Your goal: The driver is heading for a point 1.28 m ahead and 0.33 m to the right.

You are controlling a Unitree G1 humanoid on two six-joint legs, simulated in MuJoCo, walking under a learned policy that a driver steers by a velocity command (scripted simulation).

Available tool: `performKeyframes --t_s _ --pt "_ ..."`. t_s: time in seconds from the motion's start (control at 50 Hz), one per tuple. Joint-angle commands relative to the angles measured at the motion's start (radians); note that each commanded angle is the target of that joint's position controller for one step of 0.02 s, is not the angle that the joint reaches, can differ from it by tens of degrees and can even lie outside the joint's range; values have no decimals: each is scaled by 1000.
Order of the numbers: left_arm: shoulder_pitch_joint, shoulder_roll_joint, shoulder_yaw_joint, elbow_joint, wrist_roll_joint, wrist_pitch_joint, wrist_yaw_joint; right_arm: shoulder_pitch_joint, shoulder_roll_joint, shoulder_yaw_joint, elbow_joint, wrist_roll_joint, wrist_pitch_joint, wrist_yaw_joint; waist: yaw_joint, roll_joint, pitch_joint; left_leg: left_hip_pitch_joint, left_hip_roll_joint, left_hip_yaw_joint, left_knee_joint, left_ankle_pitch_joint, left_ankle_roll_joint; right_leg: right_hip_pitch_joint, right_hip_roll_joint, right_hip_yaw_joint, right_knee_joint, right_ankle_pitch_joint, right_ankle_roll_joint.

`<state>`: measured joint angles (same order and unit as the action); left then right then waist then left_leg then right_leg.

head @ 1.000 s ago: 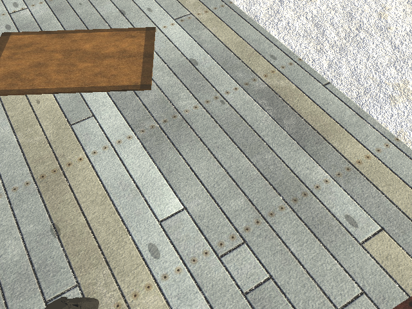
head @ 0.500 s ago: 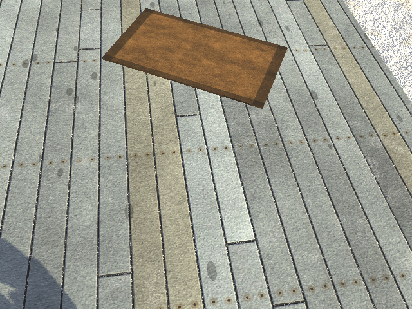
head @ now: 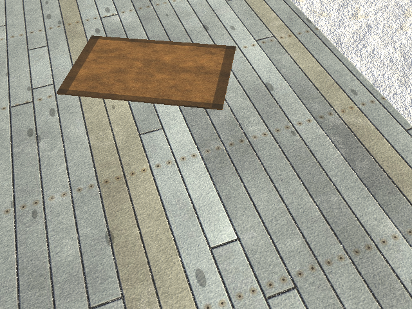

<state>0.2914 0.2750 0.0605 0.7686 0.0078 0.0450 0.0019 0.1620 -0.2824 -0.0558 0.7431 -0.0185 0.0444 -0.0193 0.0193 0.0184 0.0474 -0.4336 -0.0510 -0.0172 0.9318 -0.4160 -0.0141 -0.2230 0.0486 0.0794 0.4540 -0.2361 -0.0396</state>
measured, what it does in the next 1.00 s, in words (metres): walks ahead, turning right: left foot, then right foot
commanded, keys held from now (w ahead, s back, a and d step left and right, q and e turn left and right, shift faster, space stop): e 0.26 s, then w+e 0.38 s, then w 0.36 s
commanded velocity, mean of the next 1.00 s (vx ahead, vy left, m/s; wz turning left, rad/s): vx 0.26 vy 0.00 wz -0.46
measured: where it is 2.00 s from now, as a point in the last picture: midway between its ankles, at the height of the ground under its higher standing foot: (343, 257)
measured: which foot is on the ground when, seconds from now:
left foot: up 0.00-0.18, down 0.20-0.70, up 0.72-1.00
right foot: down 0.00-0.20, up 0.22-0.68, down 0.70-1.00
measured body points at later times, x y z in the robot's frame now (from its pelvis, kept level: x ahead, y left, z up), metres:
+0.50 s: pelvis +0.00 +0.02 +0.01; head +0.02 +0.03 +0.46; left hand +0.21 +0.25 -0.11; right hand +0.00 -0.27 -0.10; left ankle +0.00 +0.12 -0.74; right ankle -0.04 -0.10 -0.68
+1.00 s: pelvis +0.15 -0.12 +0.00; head +0.16 -0.15 +0.45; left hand +0.28 +0.10 -0.12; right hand +0.13 -0.41 -0.13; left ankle +0.32 -0.05 -0.68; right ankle +0.03 -0.13 -0.74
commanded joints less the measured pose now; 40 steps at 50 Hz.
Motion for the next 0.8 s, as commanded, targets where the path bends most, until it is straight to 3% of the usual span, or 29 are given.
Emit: performKeyframes --t_s 0.02,0.1,0.16,0.18,0.2,0.22,0.24,0.26,0.28,0.32,0.36,0.42,0.56,0.64,0.68,0.7,0.72,0.74,0.76,0.78,0.8 --pt "9 160 49 -62 -4 -6 2 -39 -46 -5 -82 6 -15 2 18 -136 -85 -92 8 -11 -63 -10 -20 175 -220 255 -80 448 -184" --pt "-11 190 64 -76 5 6 -6 -31 -62 0 -104 14 -22 -6 29 -176 -98 20 -13 -11 -222 -22 -7 125 -215 331 -59 422 -172" --pt "-98 192 66 -98 -5 9 -14 73 -65 0 -85 13 -35 -19 -37 -171 -103 215 -33 -3 -485 101 12 22 -162 356 -20 372 -103" --pt "-118 173 60 -108 -12 6 -11 111 -90 -6 -75 5 -44 -29 -53 -139 -106 321 16 -43 -607 175 24 -59 -118 338 17 239 -51" --pt "-80 108 44 -120 -11 0 -11 120 -174 -21 -85 -9 -48 -38 -30 45 -112 406 241 -255 -711 113 75 -178 -25 228 176 -26 5" --pt "-37 91 42 -130 -1 0 -2 40 -268 -39 -111 -10 -39 -31 1 246 -78 340 443 -483 -734 269 200 -316 131 23 362 -354 39" --pt "-52 171 58 -118 27 5 -1 68 -212 -31 -109 -15 -36 -22 -15 150 -74 270 469 -454 -695 381 272 -288 39 30 560 -366 40" --pt "-53 179 67 -98 20 9 -9 24 -136 -8 -116 -7 -39 -17 12 76 -47 236 403 -350 -680 422 261 -273 26 39 629 -306 38" --pt "-32 171 66 -80 18 15 -19 -6 -107 -1 -121 -11 -39 -13 25 64 -39 232 330 -252 -692 299 220 -272 9 21 664 -225 40" --pt "-44 158 58 -81 21 20 -50 7 -113 -3 -117 -15 -47 -18 -1 152 -34 307 260 -188 -736 75 183 -350 -6 -12 672 -138 52" --pt "-105 154 53 -99 20 19 -69 74 -131 -12 -98 -11 -55 -15 -43 139 -19 376 276 -192 -767 -19 186 -408 -13 -26 629 -116 67" --pt "-172 130 43 -120 26 15 -80 151 -150 -25 -64 -9 -75 -12 -78 104 -3 458 321 -184 -791 -43 196 -457 -33 -28 536 -96 75" --pt "-256 90 18 -162 22 -6 -98 178 -173 -42 -28 -16 -105 9 -91 121 28 365 352 -47 -799 -48 182 -323 -78 -111 297 -103 31" --pt "-241 95 12 -173 24 -22 -94 171 -200 -53 -13 -12 -99 19 -66 117 28 291 358 29 -730 33 164 -161 -54 -177 163 -124 -26" --pt "-65 97 17 -110 38 -43 -75 159 -181 -44 -2 3 -90 23 25 32 -31 159 307 132 -506 231 132 123 16 -195 35 -70 -58" --pt "111 156 40 -52 48 -55 -57 162 -121 -21 -12 -5 -89 27 98 -134 -133 48 226 231 -203 259 93 330 -72 -31 -58 -183 -83" --pt "194 291 61 -67 38 -65 -39 104 -20 10 -99 -14 -93 41 120 -407 -159 -307 74 223 121 -155 34 482 -391 535 -258 -476 -183" --pt "159 270 55 -69 16 -65 -28 77 -112 -11 -88 -33 -88 41 112 -229 -98 -403 84 52 231 -122 45 411 -431 620 -299 -423 -236" --pt "103 215 38 -73 15 -63 -23 65 -136 -19 -81 -17 -93 53 72 -147 -30 -396 136 16 239 -11 59 349 -391 472 -257 -282 -220" --pt "57 171 23 -72 17 -69 -23 86 -128 -15 -58 -4 -102 62 31 -101 0 -334 160 12 189 77 60 275 -330 352 -251 -94 -187" --pt "21 147 14 -77 16 -77 -20 111 -122 -14 -35 -9 -100 64 2 -83 -7 -287 171 17 148 123 53 258 -280 264 -255 41 -161"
